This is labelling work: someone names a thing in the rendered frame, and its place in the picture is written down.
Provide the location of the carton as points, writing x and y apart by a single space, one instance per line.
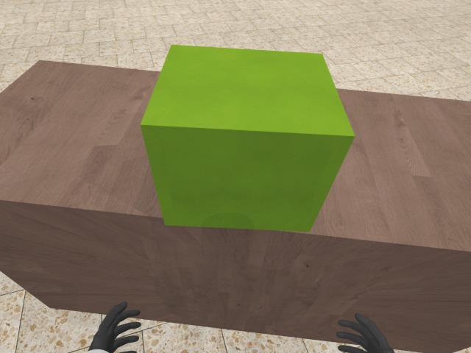
244 138

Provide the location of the left robot hand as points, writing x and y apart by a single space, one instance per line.
108 330

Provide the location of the right robot hand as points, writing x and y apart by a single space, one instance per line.
373 341

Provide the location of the pedestal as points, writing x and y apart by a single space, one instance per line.
81 226

